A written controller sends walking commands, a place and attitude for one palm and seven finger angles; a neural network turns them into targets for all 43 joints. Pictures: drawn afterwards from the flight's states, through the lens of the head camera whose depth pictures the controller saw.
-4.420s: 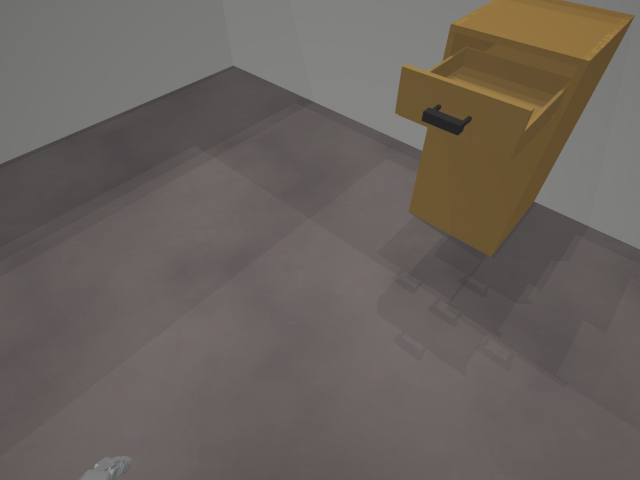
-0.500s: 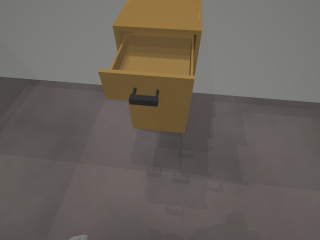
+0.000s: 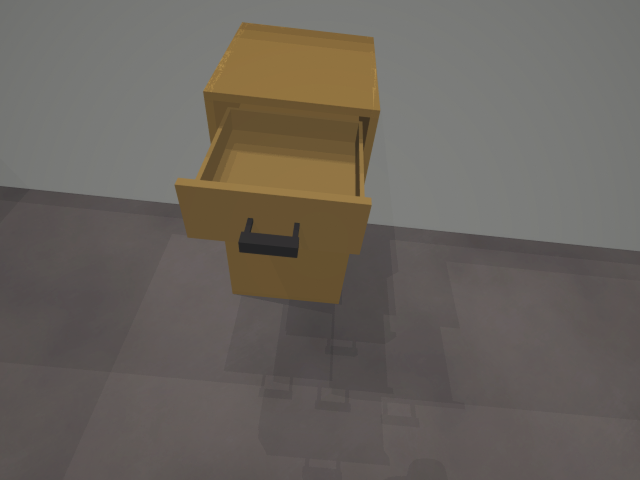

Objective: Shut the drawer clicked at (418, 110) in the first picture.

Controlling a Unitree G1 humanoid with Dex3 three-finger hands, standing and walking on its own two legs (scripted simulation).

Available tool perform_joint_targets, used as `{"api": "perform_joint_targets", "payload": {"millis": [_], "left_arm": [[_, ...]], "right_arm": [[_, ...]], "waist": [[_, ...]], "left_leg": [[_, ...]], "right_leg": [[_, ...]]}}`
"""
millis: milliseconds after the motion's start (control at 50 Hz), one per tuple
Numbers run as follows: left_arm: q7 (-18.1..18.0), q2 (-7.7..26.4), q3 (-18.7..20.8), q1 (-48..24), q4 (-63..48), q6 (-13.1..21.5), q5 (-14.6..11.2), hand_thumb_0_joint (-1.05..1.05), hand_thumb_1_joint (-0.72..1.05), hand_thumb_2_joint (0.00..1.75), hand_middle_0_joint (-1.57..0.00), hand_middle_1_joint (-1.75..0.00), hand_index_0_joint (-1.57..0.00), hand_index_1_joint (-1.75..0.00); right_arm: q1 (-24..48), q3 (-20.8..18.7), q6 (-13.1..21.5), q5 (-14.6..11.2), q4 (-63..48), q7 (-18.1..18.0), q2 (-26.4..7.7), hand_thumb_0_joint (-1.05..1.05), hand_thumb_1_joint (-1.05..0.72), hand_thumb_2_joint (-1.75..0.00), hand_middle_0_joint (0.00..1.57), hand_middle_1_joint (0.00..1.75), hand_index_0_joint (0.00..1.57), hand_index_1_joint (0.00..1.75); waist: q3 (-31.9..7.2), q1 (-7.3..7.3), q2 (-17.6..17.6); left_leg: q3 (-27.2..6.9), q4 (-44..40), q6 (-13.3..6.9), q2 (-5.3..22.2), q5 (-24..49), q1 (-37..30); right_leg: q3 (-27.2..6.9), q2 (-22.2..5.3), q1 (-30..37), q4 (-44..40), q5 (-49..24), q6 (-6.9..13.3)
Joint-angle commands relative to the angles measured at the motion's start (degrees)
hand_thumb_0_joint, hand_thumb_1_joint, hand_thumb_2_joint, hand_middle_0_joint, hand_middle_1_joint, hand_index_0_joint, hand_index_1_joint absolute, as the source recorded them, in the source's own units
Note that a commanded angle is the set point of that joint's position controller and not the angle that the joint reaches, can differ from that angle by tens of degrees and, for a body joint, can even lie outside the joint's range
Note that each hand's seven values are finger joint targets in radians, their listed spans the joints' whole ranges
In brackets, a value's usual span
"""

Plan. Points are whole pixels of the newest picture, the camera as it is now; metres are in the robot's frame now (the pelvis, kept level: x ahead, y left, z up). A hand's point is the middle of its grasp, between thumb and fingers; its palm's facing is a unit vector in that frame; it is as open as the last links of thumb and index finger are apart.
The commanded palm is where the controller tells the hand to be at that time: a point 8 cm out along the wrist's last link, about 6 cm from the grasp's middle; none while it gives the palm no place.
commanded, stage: take the last steps up to it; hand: left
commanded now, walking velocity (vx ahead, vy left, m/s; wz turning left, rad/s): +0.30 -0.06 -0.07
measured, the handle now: (271, 235) +0.54 +0.12 -0.06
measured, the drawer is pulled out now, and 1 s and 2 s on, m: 0.30 0.30 0.30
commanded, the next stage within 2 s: come to a stop and stand still in 0.48 s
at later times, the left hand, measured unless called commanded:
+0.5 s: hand (267, 408) +0.26 +0.09 -0.16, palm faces +0.02 -0.98 -0.19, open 7.3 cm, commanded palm none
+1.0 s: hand (253, 457) +0.19 +0.10 -0.18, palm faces +0.05 -0.98 -0.20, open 7.4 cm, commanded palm none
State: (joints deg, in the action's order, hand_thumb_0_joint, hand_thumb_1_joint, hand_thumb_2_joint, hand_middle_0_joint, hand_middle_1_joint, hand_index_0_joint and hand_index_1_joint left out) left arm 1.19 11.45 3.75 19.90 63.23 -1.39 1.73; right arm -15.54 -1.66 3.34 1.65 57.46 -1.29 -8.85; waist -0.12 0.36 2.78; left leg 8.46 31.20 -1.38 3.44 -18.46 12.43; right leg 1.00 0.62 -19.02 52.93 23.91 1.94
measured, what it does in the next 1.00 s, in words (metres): walks ahead: right foot, then left foot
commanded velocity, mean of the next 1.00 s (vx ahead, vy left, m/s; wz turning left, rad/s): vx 0.05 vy -0.02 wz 0.00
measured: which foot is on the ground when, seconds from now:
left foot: down 0.00-0.36, up 0.38-0.74, down 0.76-1.00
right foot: up 0.00-0.34, down 0.36-1.00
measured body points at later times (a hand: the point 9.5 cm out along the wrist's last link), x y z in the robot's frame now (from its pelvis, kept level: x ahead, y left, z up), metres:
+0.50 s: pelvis +0.15 -0.08 -0.01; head +0.18 -0.09 +0.44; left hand +0.26 +0.14 -0.15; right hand +0.07 -0.29 -0.17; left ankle +0.07 +0.06 -0.65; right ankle +0.21 -0.16 -0.74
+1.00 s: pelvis +0.21 -0.07 +0.00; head +0.25 -0.07 +0.45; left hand +0.19 +0.15 -0.16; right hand +0.32 -0.28 -0.15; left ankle +0.27 +0.04 -0.74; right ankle +0.21 -0.16 -0.73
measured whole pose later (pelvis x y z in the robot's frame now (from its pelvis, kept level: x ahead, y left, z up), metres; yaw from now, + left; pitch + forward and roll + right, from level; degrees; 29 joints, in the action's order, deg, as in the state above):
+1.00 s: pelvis +0.21 -0.07 +0.00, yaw -2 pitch +0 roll +2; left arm -1.4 8.8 1.5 17.1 61.7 -1.7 1.3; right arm -5.4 -1.3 -0.8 0.3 58.4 -2.0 -7.1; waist 4.7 3.4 1.6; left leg 8.3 28.0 -1.2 1.6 -10.6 17.0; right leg 6.4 -2.8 -15.2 33.9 18.6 0.4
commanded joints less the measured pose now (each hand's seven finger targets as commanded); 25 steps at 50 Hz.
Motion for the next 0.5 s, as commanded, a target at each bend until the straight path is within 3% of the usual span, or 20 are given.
{"api": "perform_joint_targets", "payload": {"millis": [0,40,80,200,260,280,300,320,340,360,380,400,420,440,480], "left_arm": [[0.6,1.9,0.8,-4.2,-5.1,2.5,0.1,0.00,0.90,0.90,-0.20,-0.30,-0.20,-0.30],[0.5,1.2,0.6,-4.1,-4.6,2.2,-0.1,0.00,0.90,0.90,-0.20,-0.30,-0.20,-0.30],[0.5,0.3,0.3,-5.8,-5.1,2.1,-0.1,0.00,0.90,0.90,-0.20,-0.30,-0.20,-0.30],[0.6,-1.0,-0.5,-15.4,-7.5,2.5,-0.4,0.00,0.90,0.90,-0.20,-0.30,-0.20,-0.30],[0.5,-0.1,0.0,-14.3,-7.3,3.0,-0.4,0.00,0.90,0.90,-0.20,-0.30,-0.20,-0.30],[0.4,0.4,0.4,-10.7,-6.2,3.3,-0.4,0.00,0.90,0.90,-0.20,-0.30,-0.20,-0.30],[0.2,1.8,0.8,-3.9,-3.9,3.9,-0.2,0.00,0.90,0.90,-0.20,-0.30,-0.20,-0.30],[-0.3,5.5,1.8,4.5,-1.2,4.6,0.1,0.00,0.90,0.90,-0.20,-0.30,-0.20,-0.30],[-1.2,12.7,3.5,10.6,0.1,5.1,0.0,0.00,0.90,0.90,-0.20,-0.30,-0.20,-0.30],[-1.6,13.7,3.1,10.8,-0.3,4.6,-1.3,0.00,0.90,0.90,-0.20,-0.30,-0.20,-0.30],[-1.7,11.9,2.8,4.7,-1.5,4.4,-1.2,0.00,0.90,0.90,-0.20,-0.30,-0.20,-0.30],[-1.9,8.2,1.8,-0.4,-2.9,4.4,-1.2,0.00,0.90,0.90,-0.20,-0.30,-0.20,-0.30],[-2.1,5.1,0.9,-3.8,-3.7,4.5,-1.1,0.00,0.90,0.90,-0.20,-0.30,-0.20,-0.30],[-2.3,3.1,0.2,-5.6,-4.1,4.8,-0.9,0.00,0.90,0.90,-0.20,-0.30,-0.20,-0.30],[-2.5,2.0,-0.3,-6.2,-4.0,5.1,-0.6,0.00,0.90,0.90,-0.20,-0.30,-0.20,-0.30]], "right_arm": [[-7.5,-1.0,1.1,-0.2,1.2,-1.0,-7.0,0.00,-0.90,-0.90,0.20,0.30,0.20,0.30],[-9.4,-0.9,1.5,-0.5,2.5,-1.1,-6.4,0.00,-0.90,-0.90,0.20,0.30,0.20,0.30],[-11.4,-0.9,1.7,-0.5,3.7,-1.1,-6.1,0.00,-0.90,-0.90,0.20,0.30,0.20,0.30],[-14.7,-1.6,0.8,0.1,6.5,-0.6,-5.7,0.00,-0.90,-0.90,0.20,0.30,0.20,0.30],[-13.1,-2.2,0.4,0.2,6.8,-0.5,-6.5,0.00,-0.90,-0.90,0.20,0.30,0.20,0.30],[-12.1,-2.2,0.2,0.0,6.9,-0.5,-6.8,0.00,-0.90,-0.90,0.20,0.30,0.20,0.30],[-11.7,-2.2,0.1,-0.3,7.0,-0.3,-6.7,0.00,-0.90,-0.90,0.20,0.30,0.20,0.30],[-12.0,-2.2,0.3,-0.9,7.2,0.2,-5.7,0.00,-0.90,-0.90,0.20,0.30,0.20,0.30],[-15.4,-1.2,0.4,-1.6,5.7,0.5,-1.1,0.00,-0.90,-0.90,0.20,0.30,0.20,0.30],[-11.9,-1.3,-0.6,-1.8,3.8,0.1,-3.2,0.00,-0.90,-0.90,0.20,0.30,0.20,0.30],[-9.7,-1.7,-0.8,-1.4,3.9,0.2,-1.9,0.00,-0.90,-0.90,0.20,0.30,0.20,0.30],[-8.1,-1.9,-1.0,-0.9,3.9,0.2,-2.5,0.00,-0.90,-0.90,0.20,0.30,0.20,0.30],[-7.6,-1.9,-1.4,-0.5,4.4,0.4,-1.7,0.00,-0.90,-0.90,0.20,0.30,0.20,0.30],[-9.3,-1.6,-2.0,-0.2,5.0,0.4,-0.8,0.00,-0.90,-0.90,0.20,0.30,0.20,0.30],[-11.5,-1.4,-2.7,-0.1,5.9,0.4,0.4,0.00,-0.90,-0.90,0.20,0.30,0.20,0.30]], "waist": [[7.3,-1.39,-8.7],[5.6,-1.23,-10.1],[6.0,-1.38,-9.3],[9.0,-3.97,-11.9],[7.5,-2.52,-12.0],[5.8,-0.43,-10.8],[1.6,2.68,-8.1],[-3.7,6.33,-2.6],[-11.2,6.93,14.3],[-9.9,6.61,10.1],[-6.2,4.98,9.9],[-0.8,3.23,6.0],[2.0,1.27,2.3],[2.5,-0.64,2.0],[2.1,-2.45,1.6]], "left_leg": [[-15.1,-22.6,-4.4,15.8,6.1,-7.0],[-9.2,-20.5,-4.8,14.0,18.6,-9.2],[-6.9,-19.6,-5.3,13.7,26.9,-11.2],[-3.8,-18.4,-5.7,13.3,26.5,-9.2],[-4.5,-15.4,-5.4,14.3,24.9,-6.7],[-3.4,-11.4,-4.6,13.4,27.6,-5.6],[-1.5,-3.5,-3.0,10.8,29.0,-5.1],[0.1,9.1,-1.1,8.6,22.6,2.8],[2.4,28.5,1.6,0.0,-10.9,17.4],[-4.8,38.9,0.5,-0.1,-17.4,18.5],[-7.6,43.6,0.2,1.9,-12.8,20.2],[-8.2,43.8,0.2,4.2,-7.6,20.5],[-8.3,41.5,0.5,5.5,-3.3,18.2],[-7.6,38.8,1.1,5.7,-1.4,15.8],[-6.2,33.1,2.2,5.4,-0.5,12.9]], "right_leg": [[-2.2,-5.2,-18.1,11.7,-8.3,-1.3],[-0.7,-5.5,-18.0,10.8,-10.0,-2.1],[1.1,-5.8,-19.4,8.4,-10.6,-2.5],[5.7,-5.8,-14.2,-9.9,-11.0,-1.8],[6.6,-4.3,-5.6,-15.6,-10.6,-0.6],[7.6,-3.0,0.3,-18.6,-11.8,0.0],[8.7,-1.5,9.5,-22.9,-14.6,0.3],[2.8,-6.4,23.2,-24.4,-14.9,2.0],[-20.4,-23.7,35.7,-30.5,-17.6,7.7],[-26.2,-27.8,28.6,-37.2,-18.0,10.7],[-23.4,-26.1,21.5,-38.9,-11.9,10.2],[-18.9,-24.3,14.4,-40.0,-8.7,9.3],[-12.1,-21.3,8.0,-40.6,-10.3,7.7],[-7.9,-19.8,4.4,-41.5,-12.8,7.1],[-2.7,-18.1,1.4,-41.8,-19.0,7.0]]}}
